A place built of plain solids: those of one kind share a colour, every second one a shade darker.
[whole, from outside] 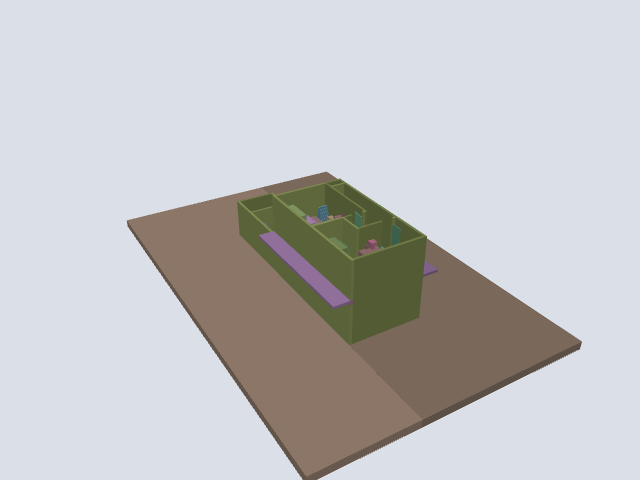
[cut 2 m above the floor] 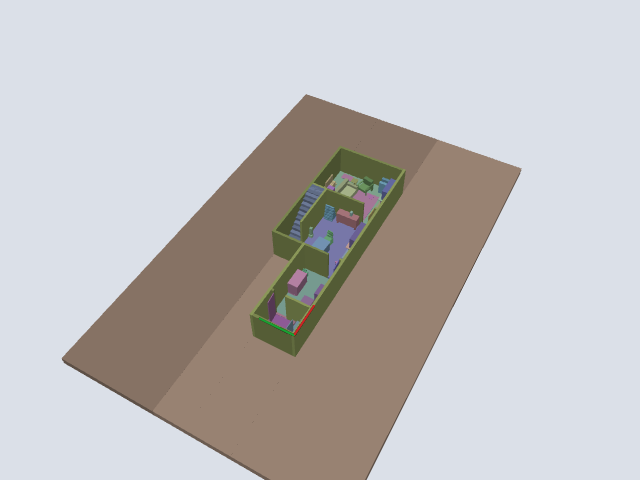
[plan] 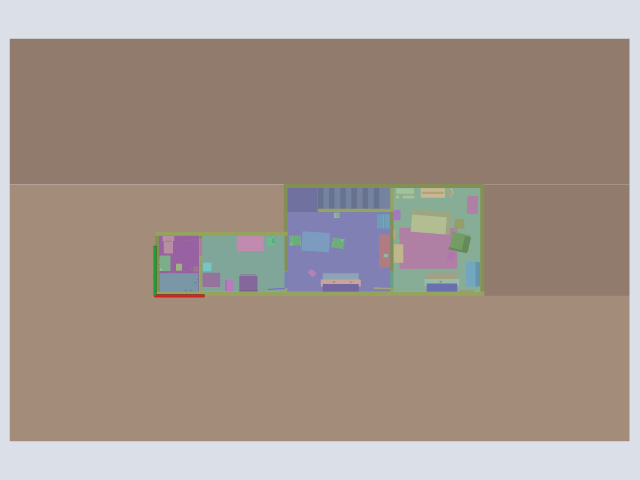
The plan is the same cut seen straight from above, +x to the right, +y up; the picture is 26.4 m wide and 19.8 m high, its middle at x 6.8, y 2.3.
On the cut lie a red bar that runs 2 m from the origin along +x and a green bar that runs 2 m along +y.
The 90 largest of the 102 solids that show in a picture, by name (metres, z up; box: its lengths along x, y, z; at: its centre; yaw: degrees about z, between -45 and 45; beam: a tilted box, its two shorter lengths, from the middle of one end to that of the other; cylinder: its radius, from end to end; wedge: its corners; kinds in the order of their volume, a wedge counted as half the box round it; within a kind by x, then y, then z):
{
 "under_1": {"box": [6.0, 2.64, 0.5], "at": [-3.0, 1.32, -0.33]},
 "under_2": {"box": [11.3, 1.97, 0.5], "at": [-0.35, 3.62, -0.33]},
 "under_3": {"box": [25.57, 6.0, 0.5], "at": [6.79, -3.0, -0.33]},
 "under_4": {"box": [25.57, 6.0, 0.5], "at": [6.79, 7.61, -0.33]},
 "under_5": {"box": [6.0, 4.61, 0.5], "at": [16.57, 2.3, -0.33]},
 "wall_1": {"box": [0.16, 2.32, 2.75], "at": [0.08, 1.32, 1.07]},
 "wall_2": {"box": [0.13, 1.48, 2.75], "at": [1.88, 0.9, 1.07]},
 "wall_3": {"box": [0.13, 0.15, 2.75], "at": [1.88, 2.4, 1.07]},
 "wall_4": {"box": [5.46, 0.16, 2.75], "at": [2.73, 2.56, 1.07]},
 "wall_5": {"box": [0.16, 3.3, 2.33], "at": [5.38, 1.81, 3.92]},
 "wall_6": {"box": [0.16, 1.81, 2.75], "at": [5.38, 3.54, 1.07]},
 "wall_7": {"box": [0.16, 0.86, 2.33], "at": [5.38, 4.02, 3.92]},
 "wall_8": {"box": [0.13, 1.48, 2.75], "at": [5.4, 1.74, 1.07]},
 "wall_9": {"box": [0.13, 0.86, 2.33], "at": [5.98, 4.02, 3.92]},
 "wall_10": {"box": [13.57, 0.16, 2.75], "at": [6.79, 0.08, 1.07]},
 "wall_11": {"box": [4.4, 0.13, 2.33], "at": [7.5, 3.52, 3.92]},
 "wall_12": {"box": [3.12, 0.13, 2.75], "at": [8.27, 3.52, 1.07]},
 "wall_13": {"box": [8.27, 0.16, 2.33], "at": [9.44, 0.08, 3.92]},
 "wall_14": {"box": [8.27, 0.16, 5.38], "at": [9.44, 4.53, 2.39]},
 "wall_15": {"box": [0.13, 1.82, 2.33], "at": [9.64, 1.07, 3.92]},
 "wall_16": {"box": [0.13, 0.51, 2.33], "at": [9.64, 2.36, 3.92]},
 "wall_17": {"box": [0.13, 0.15, 2.33], "at": [9.64, 3.38, 3.92]},
 "wall_18": {"box": [0.13, 2.46, 2.75], "at": [9.77, 2.23, 1.07]},
 "wall_19": {"box": [0.13, 0.86, 2.75], "at": [9.77, 4.02, 1.07]},
 "wall_20": {"box": [1.54, 0.13, 2.33], "at": [10.34, 2.04, 3.92]},
 "wall_21": {"box": [0.13, 1.5, 2.33], "at": [11.05, 2.86, 3.92]},
 "wall_22": {"box": [0.13, 0.15, 2.33], "at": [11.05, 4.37, 3.92]},
 "wall_23": {"box": [0.16, 4.29, 5.38], "at": [13.49, 2.3, 2.39]},
 "under_foot_1": {"box": [13.57, 2.64, 0.5], "at": [6.79, 1.32, -0.47]},
 "under_foot_2": {"box": [8.27, 1.97, 0.5], "at": [9.44, 3.62, -0.47]},
 "stair_1": {"box": [2.99, 0.86, 0.5], "at": [8.21, 4.02, -0.05]},
 "stair_2": {"box": [2.76, 0.86, 0.69], "at": [8.32, 4.02, 0.05]},
 "stair_3": {"box": [2.53, 0.86, 0.89], "at": [8.44, 4.02, 0.14]},
 "stair_4": {"box": [2.3, 0.86, 1.09], "at": [8.55, 4.02, 0.24]},
 "stair_5": {"box": [2.07, 0.86, 1.28], "at": [8.67, 4.02, 0.34]},
 "stair_6": {"box": [1.84, 0.86, 1.48], "at": [8.78, 4.02, 0.44]},
 "stair_7": {"box": [1.61, 0.86, 1.67], "at": [8.9, 4.02, 0.54]},
 "stair_8": {"box": [1.38, 0.86, 1.87], "at": [9.01, 4.02, 0.64]},
 "stair_9": {"box": [1.15, 0.86, 2.07], "at": [9.13, 4.02, 0.73]},
 "stair_10": {"box": [0.92, 0.86, 2.26], "at": [9.24, 4.02, 0.83]},
 "stair_11": {"box": [0.69, 0.86, 2.46], "at": [9.36, 4.02, 0.93]},
 "stair_12": {"box": [0.46, 0.86, 2.66], "at": [9.47, 4.02, 1.03]},
 "floor_front_1": {"box": [3.58, 4.29, 0.64], "at": [11.62, 2.3, -0.32]},
 "floor_back_1": {"box": [1.25, 0.99, 0.64], "at": [6.09, 3.95, -0.32]},
 "floor_back_2": {"box": [4.24, 3.3, 0.64], "at": [7.58, 1.81, -0.32]},
 "floor_kitchen_1": {"box": [3.39, 2.32, 0.5], "at": [3.64, 1.32, -0.39]},
 "upper_floor_next_1": {"box": [8.27, 1.0, 0.16], "at": [9.44, -0.5, 2.67]},
 "upper_floor_next_2": {"box": [8.27, 1.0, 0.16], "at": [9.44, 5.11, 2.67]},
 "fixture_breast_bedroom_1": {"box": [1.48, 0.33, 2.38], "at": [7.66, 0.33, 3.89]},
 "fixture_breast_bedroom_2": {"box": [1.26, 0.35, 2.38], "at": [11.83, 0.33, 3.89]},
 "floor_bath_1": {"box": [1.65, 2.32, 0.5], "at": [0.99, 1.32, -0.39]},
 "fixture_breast_back_1": {"box": [1.48, 0.32, 2.5], "at": [7.66, 0.32, 1.2]},
 "fixture_breast_front_1": {"box": [1.26, 0.35, 2.5], "at": [11.83, 0.33, 1.2]},
 "child_bed_1": {"box": [1.06, 2.06, 0.4], "at": [6.06, 1.17, 3.13]},
 "fridge_flat_1": {"box": [0.73, 0.6, 1.66], "at": [2.32, 0.66, 0.69]},
 "sofa_1": {"box": [0.17, 0.92, 0.18], "at": [10.67, 3.09, 0.54], "yaw": -4.7},
 "sofa_2": {"box": [1.6, 0.93, 0.34], "at": [11.38, 3.04, 0.28], "yaw": -4.7},
 "sofa_3": {"box": [1.6, 0.23, 0.39], "at": [11.41, 3.4, 0.65], "yaw": -4.7},
 "sofa_4": {"box": [0.17, 0.92, 0.18], "at": [12.09, 2.98, 0.54], "yaw": -4.7},
 "chest_drawers_1": {"box": [0.5, 1.15, 0.99], "at": [11.38, 2.65, 3.24]},
 "counter_run_1": {"box": [1.12, 0.64, 0.038], "at": [3.92, 2.15, 0.76]},
 "counter_run_2": {"box": [1.12, 0.61, 0.78], "at": [3.92, 2.16, 0.35]},
 "bathtub_1": {"box": [0.95, 0.04, 1.2], "at": [0.67, 0.8, 0.76]},
 "bathtub_2": {"box": [1.6, 0.76, 0.42], "at": [0.98, 0.55, 0.07]},
 "range_flat_1": {"box": [0.76, 0.65, 0.94], "at": [3.85, 0.49, 0.33]},
 "drying_rack_1": {"box": [0.19, 1.02, 0.35], "at": [12.92, 0.89, 0.71]},
 "drying_rack_2": {"box": [0.57, 1.02, 0.53], "at": [13.12, 0.89, 0.27]},
 "drying_rack_3": {"box": [0.19, 1.02, 0.35], "at": [13.31, 0.89, 0.71]},
 "flat_shelf_1": {"box": [0.39, 0.76, 1.46], "at": [10.04, 1.74, 0.73]},
 "sideboard_1": {"box": [0.45, 1.35, 0.71], "at": [9.47, 1.85, 0.51]},
 "rug_1": {"box": [2.4, 1.7, 0.08], "at": [11.27, 1.96, -0.03], "yaw": 0.1},
 "billy_1": {"box": [0.28, 0.42, 2.02], "at": [9.98, 3.33, 1.01]},
 "tv_board_1": {"box": [1.0, 0.4, 0.48], "at": [11.46, 4.24, 0.24]},
 "tv_board_2": {"box": [0.9, 0.09, 0.52], "at": [11.46, 4.25, 0.78]},
 "armchair_frame_1": {"box": [0.74, 0.63, 0.18], "at": [12.56, 2.2, 0.32], "yaw": -12.6},
 "armchair_frame_2": {"box": [0.26, 0.62, 0.41], "at": [12.84, 2.14, 0.61], "yaw": -12.6},
 "leaf_bedroom_door_1": {"box": [0.69, 0.05, 1.99], "at": [9.23, 3.32, 3.74], "yaw": -3.0},
 "leaf_bedroom_door_2": {"box": [0.69, 0.05, 1.99], "at": [11.46, 4.29, 3.74], "yaw": -1.0},
 "toy_box_1": {"box": [0.74, 0.42, 0.44], "at": [10.31, 4.23, 0.22]},
 "bar_stool_1": {"box": [0.35, 0.35, 0.74], "at": [2.15, 1.19, 0.23]},
 "leaf_bath_door_1": {"box": [0.69, 0.05, 1.99], "at": [1.47, 2.3, 0.86], "yaw": 5.0},
 "fixture_hearth_back_1": {"box": [1.48, 0.45, 0.1], "at": [7.66, 0.71, 0.0]},
 "floor_gap_back_door_1": {"box": [0.13, 0.69, 0.64], "at": [9.77, 0.65, -0.32]},
 "floor_gap_kitchen_door_1": {"box": [0.13, 0.69, 0.64], "at": [5.4, 0.65, -0.32]},
 "pedestal_basin_1": {"box": [0.45, 0.64, 0.2], "at": [0.41, 1.34, 0.61]},
 "fixture_hearth_front_1": {"box": [1.26, 0.45, 0.1], "at": [11.83, 0.73, 0.0]},
 "recycling_crate_1": {"box": [0.36, 0.48, 0.28], "at": [3.05, 0.41, 0.0]},
 "wc_1": {"box": [0.48, 0.21, 0.45], "at": [0.54, 2.36, 0.42]},
 "bin_bag_1": {"box": [0.34, 0.34, 0.33], "at": [4.8, 2.23, 0.03]},
 "table_lamp_1": {"box": [0.37, 0.37, 0.2], "at": [11.41, 2.79, 4.15], "yaw": -3.8}
}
